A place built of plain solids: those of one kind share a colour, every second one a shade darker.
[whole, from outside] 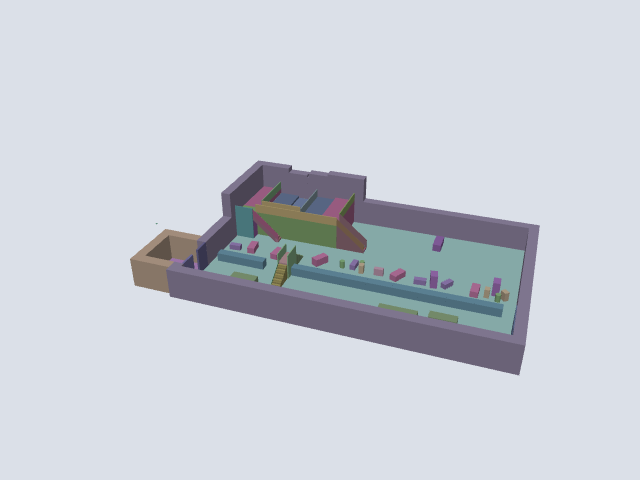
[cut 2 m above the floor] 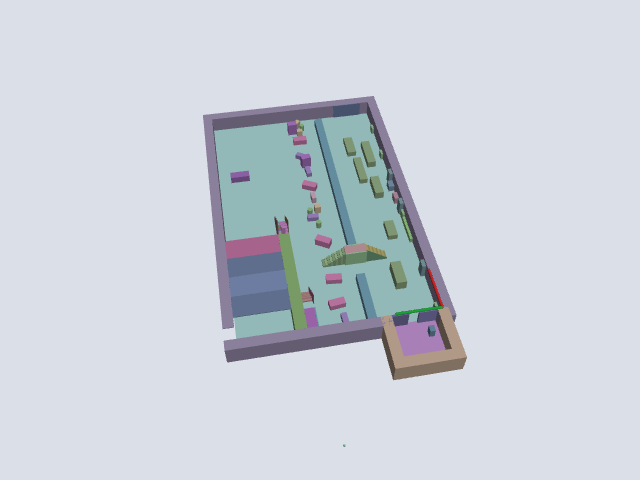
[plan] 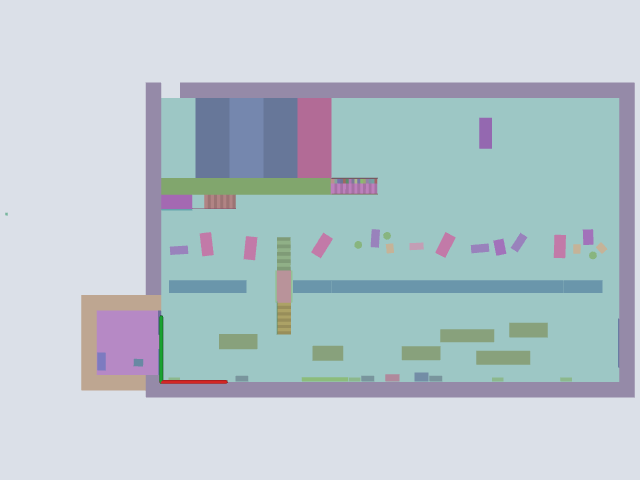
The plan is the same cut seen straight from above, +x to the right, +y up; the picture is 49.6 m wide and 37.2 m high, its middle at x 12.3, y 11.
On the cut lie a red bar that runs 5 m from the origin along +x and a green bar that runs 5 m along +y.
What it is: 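15 risers of 0.214 m in one run along the bins' fronts, up to the walk on their tops, 3.21 m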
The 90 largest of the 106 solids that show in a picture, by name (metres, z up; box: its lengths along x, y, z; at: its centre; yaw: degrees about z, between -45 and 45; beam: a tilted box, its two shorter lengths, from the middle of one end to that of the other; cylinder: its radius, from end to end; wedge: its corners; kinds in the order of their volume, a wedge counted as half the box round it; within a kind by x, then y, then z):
{
 "wall_stone_1": {"box": [1.2, 1.74, 3.6], "at": [-0.6, -0.33, 1.4]},
 "wall_stone_2": {"box": [1.2, 9.06, 3.6], "at": [-0.6, 10.07, 1.4]},
 "wall_stone_3": {"box": [1.2, 11.0, 6.81], "at": [-0.6, 17.7, 3.0]},
 "wall_stone_4": {"box": [5.04, 1.2, 4.2], "at": [1.32, 22.6, 4.31]},
 "wall_stone_5": {"box": [5.04, 1.2, 3.9], "at": [3.96, 22.6, 3.86]},
 "wall_stone_6": {"box": [5.04, 1.2, 3.6], "at": [6.6, 22.6, 3.71]},
 "wall_stone_7": {"box": [5.04, 1.2, 4.2], "at": [9.24, 22.6, 4.01]},
 "wall_stone_8": {"box": [5.04, 1.2, 6.81], "at": [11.88, 22.6, 3.0]},
 "wall_stone_9": {"box": [37.9, 1.2, 3.6], "at": [17.75, -0.6, 1.4]},
 "wall_stone_10": {"box": [24.7, 1.2, 3.6], "at": [24.35, 22.6, 1.4]},
 "wall_stone_11": {"box": [1.2, 24.4, 3.6], "at": [36.1, 11.0, 1.4]},
 "floor_hallground_concrete_1": {"box": [35.5, 22.0, 0.4], "at": [17.75, 11.0, -0.2]},
 "wall_metal_1": {"box": [1.2, 7.4, 3.6], "at": [-5.6, 3.04, 1.4]},
 "wall_metal_2": {"box": [6.2, 1.2, 3.6], "at": [-3.1, -0.06, 1.4]},
 "wall_metal_3": {"box": [6.2, 1.2, 3.6], "at": [-3.1, 6.14, 1.4]},
 "floor_bin_floorboards_1": {"box": [2.64, 6.2, 1.0], "at": [1.32, 18.9, 2.71]},
 "floor_bin_floorboards_2": {"box": [2.64, 6.2, 3.61], "at": [11.88, 18.9, 1.41]},
 "floor_walk_floorboards_1": {"box": [13.2, 1.3, 3.61], "at": [6.6, 15.15, 1.41]},
 "floor_bin_timber_1": {"box": [2.64, 6.2, 0.7], "at": [3.96, 18.9, 2.26]},
 "floor_bin_timber_2": {"box": [2.64, 6.2, 0.4], "at": [6.6, 18.9, 2.11]},
 "floor_bin_timber_3": {"box": [2.64, 6.2, 1.0], "at": [9.24, 18.9, 2.41]},
 "conveyor_1": {"box": [3.0, 1.0, 1.05], "at": [2.1, 7.39, 0.53]},
 "conveyor_2": {"box": [3.0, 1.0, 1.05], "at": [5.1, 7.39, 0.53]},
 "conveyor_3": {"box": [3.0, 1.0, 1.05], "at": [11.7, 7.39, 0.53]},
 "conveyor_4": {"box": [3.0, 1.0, 1.05], "at": [14.7, 7.39, 0.53]},
 "conveyor_5": {"box": [3.0, 1.0, 1.05], "at": [17.7, 7.39, 0.53]},
 "conveyor_6": {"box": [3.0, 1.0, 1.05], "at": [20.7, 7.39, 0.53]},
 "conveyor_7": {"box": [3.0, 1.0, 1.05], "at": [23.7, 7.39, 0.53]},
 "conveyor_8": {"box": [3.0, 1.0, 1.05], "at": [26.7, 7.39, 0.53]},
 "conveyor_9": {"box": [3.0, 1.0, 1.05], "at": [29.7, 7.39, 0.53]},
 "conveyor_10": {"box": [3.0, 1.0, 1.05], "at": [32.7, 7.39, 0.53]},
 "boardstack_front_1": {"box": [3.0, 1.2, 1.22], "at": [5.96, 3.12, 0.61]},
 "boardstack_front_2": {"box": [2.4, 1.15, 0.72], "at": [12.91, 2.22, 0.36]},
 "boardstack_front_3": {"box": [3.0, 1.1, 1.0], "at": [20.14, 2.22, 0.5]},
 "boardstack_front_4": {"box": [4.2, 1.0, 0.72], "at": [23.71, 3.58, 0.36]},
 "boardstack_front_5": {"box": [4.2, 1.1, 0.9], "at": [26.5, 1.88, 0.45]},
 "boardstack_front_6": {"box": [3.0, 1.15, 0.72], "at": [28.46, 4.01, 0.36]},
 "floor_chiproom_asphalt_1": {"box": [5.0, 5.0, 0.4], "at": [-2.5, 3.04, -0.2]},
 "floor_walkland_floorboards_1": {"box": [2.4, 1.1, 3.61], "at": [1.2, 13.95, 1.41]},
 "floor_crosswalk_floorboards_1": {"box": [1.1, 2.5, 2.4], "at": [9.5, 7.39, 0.8]},
 "cart_hall_1": {"box": [0.9, 1.8, 0.74], "at": [3.52, 10.67, 0.37], "yaw": 6.8},
 "cart_hall_2": {"box": [0.9, 1.8, 0.72], "at": [6.91, 10.36, 0.36], "yaw": -5.9},
 "cart_hall_3": {"box": [0.9, 1.8, 0.93], "at": [12.46, 10.57, 0.46], "yaw": -32.0},
 "cart_hall_4": {"box": [0.9, 1.8, 0.75], "at": [22.02, 10.62, 0.37], "yaw": -26.9},
 "cart_hall_5": {"box": [0.9, 1.8, 0.74], "at": [30.89, 10.5, 0.37], "yaw": -1.6},
 "wall_plaster_1": {"box": [0.25, 2.01, 3.6], "at": [-0.12, 1.54, 1.4]},
 "wall_plaster_2": {"box": [0.25, 1.89, 3.6], "at": [-0.12, 4.59, 1.4]},
 "pallets_hall_1": {"box": [0.8, 1.2, 1.61], "at": [26.24, 10.44, 0.8], "yaw": 11.5},
 "pallets_hall_2": {"box": [0.8, 1.2, 1.72], "at": [33.09, 11.22, 0.86], "yaw": 1.8},
 "step_xob_1": {"box": [1.05, 0.37, 1.85], "at": [9.5, 8.74, 0.87]},
 "step_xob_2": {"box": [1.05, 0.37, 1.65], "at": [9.5, 9.03, 0.77]},
 "step_xob_3": {"box": [1.05, 0.37, 1.45], "at": [9.5, 9.31, 0.67]},
 "step_xob_4": {"box": [1.05, 0.37, 1.25], "at": [9.5, 9.6, 0.57]},
 "step_xob_5": {"box": [1.05, 0.37, 1.05], "at": [9.5, 9.89, 0.47]},
 "step_xob_6": {"box": [1.05, 0.37, 0.85], "at": [9.5, 10.18, 0.37]},
 "step_xoa_1": {"box": [1.05, 0.33, 1.14], "at": [9.52, 5.07, 0.52]},
 "step_xoa_2": {"box": [1.05, 0.33, 1.32], "at": [9.52, 5.32, 0.61]},
 "step_xoa_3": {"box": [1.05, 0.33, 1.5], "at": [9.52, 5.57, 0.7]},
 "step_xoa_4": {"box": [1.05, 0.33, 1.68], "at": [9.52, 5.81, 0.79]},
 "step_xoa_5": {"box": [1.05, 0.33, 1.86], "at": [9.53, 6.06, 0.88]},
 "cabinet_1": {"box": [1.0, 0.45, 1.83], "at": [6.24, 0.27, 0.92]},
 "cabinet_2": {"box": [1.0, 0.45, 1.89], "at": [16.0, 0.27, 0.95]},
 "cabinet_3": {"box": [1.0, 0.45, 1.87], "at": [21.27, 0.27, 0.93]},
 "barrow_hall_1": {"box": [1.4, 0.65, 0.65], "at": [1.38, 10.21, 0.32], "yaw": 3.6},
 "barrow_hall_2": {"box": [0.65, 1.4, 0.63], "at": [16.59, 11.13, 0.32], "yaw": -3.5},
 "barrow_hall_3": {"box": [1.4, 0.65, 0.63], "at": [24.71, 10.35, 0.32], "yaw": 4.9},
 "barrow_hall_4": {"box": [0.65, 1.4, 0.64], "at": [27.73, 10.8, 0.32], "yaw": -33.1},
 "boardstack_end_1": {"box": [1.0, 2.4, 0.9], "at": [25.14, 19.27, 0.45]},
 "rail_walk_1": {"box": [2.64, 0.12, 1.1], "at": [3.96, 15.74, 3.76]},
 "rail_walk_2": {"box": [2.64, 0.12, 1.1], "at": [6.6, 15.74, 3.76]},
 "rail_walk_3": {"box": [10.95, 0.12, 1.1], "at": [7.72, 14.56, 3.76]},
 "rail_crosswalk_1": {"box": [0.12, 2.5, 3.1], "at": [8.89, 7.39, 1.55]},
 "rail_crosswalk_2": {"box": [0.12, 2.5, 3.1], "at": [10.11, 7.39, 1.55]},
 "bin_hall_1": {"box": [0.58, 0.74, 1.07], "at": [17.72, 10.34, 0.54], "yaw": 6.0},
 "bin_hall_2": {"box": [0.58, 0.74, 1.07], "at": [32.21, 10.31, 0.54], "yaw": -0.9},
 "bin_hall_3": {"box": [0.58, 0.74, 1.07], "at": [34.12, 10.37, 0.54], "yaw": 42.4},
 "rail_bindiv_1": {"box": [0.12, 6.2, 1.7], "at": [7.92, 18.9, 3.16]},
 "slidingdoor_hall_1": {"box": [0.1, 3.8, 3.3], "at": [35.44, 3.01, 1.65]},
 "rail_walkland_1": {"box": [2.4, 0.12, 4.31], "at": [1.2, 13.34, 2.15]},
 "rail_bin_1": {"box": [0.12, 6.2, 1.1], "at": [2.58, 18.9, 3.76]},
 "rail_bins_1": {"box": [0.12, 6.2, 1.1], "at": [13.14, 18.9, 3.76]},
 "wall_1": {"wedge": [[13.2, 15.72, -0.05], [13.2, 15.72, 4.23], [13.2, 15.82, -0.05], [13.2, 15.82, 4.23], [16.77, 15.72, -0.05], [16.77, 15.72, 1.18], [16.77, 15.82, -0.05], [16.77, 15.82, 1.18]]},
 "cant_1": {"box": [3.6, 0.32, 0.63], "at": [12.68, 0.2, 0.32]},
 "motor_1": {"box": [1.1, 0.7, 0.81], "at": [20.16, 0.39, 0.41]},
 "barrow_chiproom_far_1": {"box": [0.65, 1.4, 0.63], "at": [-4.63, 1.59, 0.31]},
 "toolchest_1": {"box": [1.1, 0.55, 0.93], "at": [17.91, 0.32, 0.47]},
 "toolchest_hall_1": {"box": [1.1, 0.55, 0.88], "at": [19.78, 10.51, 0.44], "yaw": 2.7},
 "bin_chiproom_1": {"box": [0.74, 0.58, 1.07], "at": [-1.77, 1.49, 0.54], "yaw": -2.0},
 "rail_1": {"wedge": [[13.2, 14.53, 3.29], [13.2, 14.53, 4.18], [13.2, 14.57, 3.29], [13.2, 14.57, 4.18], [16.77, 14.53, 0.24], [16.77, 14.53, 1.13], [16.77, 14.57, 0.24], [16.77, 14.57, 1.13]]},
 "rail_bwa_1": {"wedge": [[2.38, 13.4, 3.31], [2.38, 13.4, 4.18], [2.38, 13.45, 3.31], [2.38, 13.45, 4.18], [5.79, 13.4, 0.27], [5.79, 13.4, 1.14], [5.79, 13.45, 0.27], [5.79, 13.45, 1.14]]}
}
